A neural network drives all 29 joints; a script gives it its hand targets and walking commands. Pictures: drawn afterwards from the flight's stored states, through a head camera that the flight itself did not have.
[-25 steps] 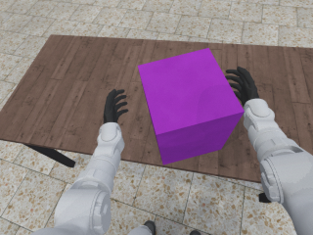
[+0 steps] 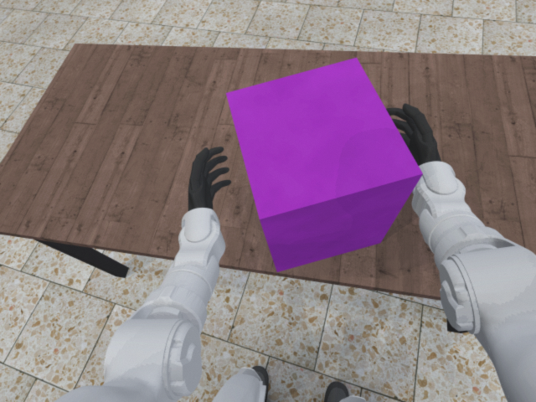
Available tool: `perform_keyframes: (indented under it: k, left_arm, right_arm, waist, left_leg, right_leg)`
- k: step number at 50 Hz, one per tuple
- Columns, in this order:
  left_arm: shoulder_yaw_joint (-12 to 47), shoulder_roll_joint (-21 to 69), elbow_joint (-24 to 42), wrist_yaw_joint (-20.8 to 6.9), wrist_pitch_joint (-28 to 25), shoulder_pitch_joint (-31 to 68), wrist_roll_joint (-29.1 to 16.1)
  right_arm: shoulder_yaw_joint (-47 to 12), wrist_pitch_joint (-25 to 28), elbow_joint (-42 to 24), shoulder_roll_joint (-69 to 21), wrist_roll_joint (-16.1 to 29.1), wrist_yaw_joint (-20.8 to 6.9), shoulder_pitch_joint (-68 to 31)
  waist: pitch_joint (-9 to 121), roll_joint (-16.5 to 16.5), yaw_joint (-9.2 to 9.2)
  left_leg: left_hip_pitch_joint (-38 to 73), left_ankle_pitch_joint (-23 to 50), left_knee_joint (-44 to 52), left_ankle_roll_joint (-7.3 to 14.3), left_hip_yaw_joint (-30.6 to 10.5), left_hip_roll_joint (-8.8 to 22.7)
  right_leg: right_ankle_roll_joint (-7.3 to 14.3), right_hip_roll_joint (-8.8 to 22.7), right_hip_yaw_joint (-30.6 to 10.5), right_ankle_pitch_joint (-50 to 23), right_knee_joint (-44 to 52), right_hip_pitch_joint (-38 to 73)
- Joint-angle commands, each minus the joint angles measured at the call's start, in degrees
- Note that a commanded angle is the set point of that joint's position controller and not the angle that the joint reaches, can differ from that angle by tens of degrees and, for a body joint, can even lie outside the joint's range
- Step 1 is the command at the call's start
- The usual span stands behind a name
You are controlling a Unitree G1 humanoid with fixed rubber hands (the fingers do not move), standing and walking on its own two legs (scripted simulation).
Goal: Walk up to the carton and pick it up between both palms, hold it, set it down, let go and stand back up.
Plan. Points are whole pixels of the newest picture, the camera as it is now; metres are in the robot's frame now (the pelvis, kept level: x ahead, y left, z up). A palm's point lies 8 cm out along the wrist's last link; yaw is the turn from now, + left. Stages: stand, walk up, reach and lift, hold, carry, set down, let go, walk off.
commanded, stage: reach and lift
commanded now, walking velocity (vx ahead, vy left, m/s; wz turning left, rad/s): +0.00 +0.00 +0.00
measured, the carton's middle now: (312, 176) +0.46 +0.05 -0.03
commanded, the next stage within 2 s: none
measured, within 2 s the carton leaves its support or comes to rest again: neither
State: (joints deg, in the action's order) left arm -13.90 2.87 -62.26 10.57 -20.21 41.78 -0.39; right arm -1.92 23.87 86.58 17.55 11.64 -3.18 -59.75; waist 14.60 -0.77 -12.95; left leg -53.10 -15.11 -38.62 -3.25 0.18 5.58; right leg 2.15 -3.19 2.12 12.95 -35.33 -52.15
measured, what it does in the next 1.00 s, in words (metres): stands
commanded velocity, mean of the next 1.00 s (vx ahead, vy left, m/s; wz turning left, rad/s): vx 0.00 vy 0.00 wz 0.00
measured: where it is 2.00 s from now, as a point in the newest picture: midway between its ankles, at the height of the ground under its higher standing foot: outside the picture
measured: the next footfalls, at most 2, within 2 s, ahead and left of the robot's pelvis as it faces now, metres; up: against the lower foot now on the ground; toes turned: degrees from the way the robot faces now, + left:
none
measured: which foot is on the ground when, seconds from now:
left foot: down 0.00-1.00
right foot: down 0.00-1.00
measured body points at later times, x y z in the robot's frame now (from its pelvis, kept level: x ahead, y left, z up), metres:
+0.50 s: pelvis +0.01 +0.00 +0.02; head +0.15 +0.00 +0.45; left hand +0.39 +0.19 +0.00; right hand +0.48 -0.09 +0.02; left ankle +0.00 +0.15 -0.71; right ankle +0.01 -0.09 -0.71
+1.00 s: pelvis +0.02 +0.00 +0.02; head +0.16 +0.00 +0.45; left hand +0.39 +0.19 +0.00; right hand +0.47 -0.09 +0.01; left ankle +0.00 +0.15 -0.71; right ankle +0.01 -0.09 -0.71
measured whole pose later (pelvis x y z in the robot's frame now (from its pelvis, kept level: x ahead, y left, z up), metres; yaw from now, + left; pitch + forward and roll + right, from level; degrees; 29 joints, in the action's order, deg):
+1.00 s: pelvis +0.02 +0.00 +0.02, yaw +0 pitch +26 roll +0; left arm -33.4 8.5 -59.6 10.0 -29.2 37.8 16.9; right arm 25.7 31.5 78.2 5.2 -22.2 0.1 -51.1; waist 9.3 0.7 -6.9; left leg -41.3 -11.3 -27.0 -2.5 2.2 4.6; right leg 2.1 -2.4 0.7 10.1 -26.0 -41.7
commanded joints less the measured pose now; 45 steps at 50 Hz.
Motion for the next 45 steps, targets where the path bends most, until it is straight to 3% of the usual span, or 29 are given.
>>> perform_keyframes:
  k: [1,5,7,9,14,21,33,37,40,45]
  left_arm:
    - [-2.3,0.4,9.9,-0.5,-3.7,21.9,3.8]
    - [-6.3,9.6,10.0,-3.0,-4.3,23.0,10.3]
    - [-7.6,14.9,8.2,-4.6,-3.9,23.1,15.1]
    - [-7.4,21.5,7.1,-6.6,-3.8,24.1,18.8]
    - [-6.7,26.0,4.3,-8.5,-5.3,24.5,21.2]
    - [-7.6,26.0,4.2,-7.4,-6.1,20.3,23.6]
    - [-4.9,27.6,4.5,-6.9,-7.6,15.5,23.0]
    - [-6.2,26.5,2.8,-7.1,-8.3,14.8,23.7]
    - [-4.9,27.1,3.2,-7.4,-8.8,16.1,22.7]
    - [-6.0,26.9,1.7,-7.4,-9.0,16.6,23.1]
  right_arm:
    - [4.1,3.2,-11.3,-1.8,-6.0,0.0,-27.9]
    - [9.0,3.0,-12.5,-15.7,-17.3,-0.5,-27.6]
    - [11.3,3.7,-11.4,-23.7,-24.0,-1.1,-26.6]
    - [14.2,4.1,-9.9,-33.1,-30.9,-1.7,-24.3]
    - [16.9,5.1,-6.8,-42.5,-38.1,-2.2,-18.3]
    - [19.1,5.6,-6.2,-41.9,-39.8,-3.0,-14.5]
    - [18.3,8.0,-6.4,-41.6,-39.9,-2.9,-11.9]
    - [16.1,8.5,-7.5,-42.0,-39.2,-3.0,-12.2]
    - [16.9,8.1,-5.4,-42.6,-40.0,-2.8,-11.1]
    - [17.0,8.3,-5.2,-43.2,-40.2,-2.3,-11.8]
  waist:
    - [42.9,10.0,0.14]
    - [40.0,12.4,0.67]
    - [36.5,12.2,0.74]
    - [35.2,10.3,1.95]
    - [30.6,8.4,2.75]
    - [26.6,5.9,1.71]
    - [27.3,4.3,2.03]
    - [26.1,5.8,0.69]
    - [25.5,6.2,2.39]
    - [26.2,6.3,2.07]
  left_leg:
    - [10.4,27.3,0.7,-0.6,6.4,-5.0]
    - [8.9,24.5,2.4,1.2,8.0,-5.7]
    - [7.6,22.0,4.7,2.0,8.8,-5.9]
    - [6.0,18.8,7.2,2.5,9.6,-6.2]
    - [6.3,17.0,10.4,3.5,10.0,-5.9]
    - [14.0,23.1,11.9,3.1,9.1,-5.3]
    - [19.0,31.8,11.4,2.5,8.0,-4.7]
    - [13.4,27.1,12.3,3.4,8.4,-5.1]
    - [13.9,25.4,12.9,3.0,8.2,-4.9]
    - [13.9,24.9,12.0,3.3,8.4,-5.1]
  right_leg:
    - [-3.6,-1.0,-0.8,-28.4,-2.2,36.8]
    - [-4.0,0.0,-1.2,-29.6,-1.6,40.4]
    - [-3.9,0.8,-1.3,-31.4,-0.9,44.2]
    - [-3.8,2.0,-1.5,-32.9,-0.4,47.3]
    - [-2.8,3.1,-1.3,-33.1,1.3,48.2]
    - [-1.7,1.8,0.5,-27.7,5.6,44.3]
    - [-1.1,1.1,1.4,-32.2,7.2,42.8]
    - [-1.5,1.9,0.5,-33.5,5.5,46.8]
    - [-1.9,1.8,0.6,-31.5,6.1,46.0]
    - [-1.9,1.7,0.5,-30.5,5.8,44.7]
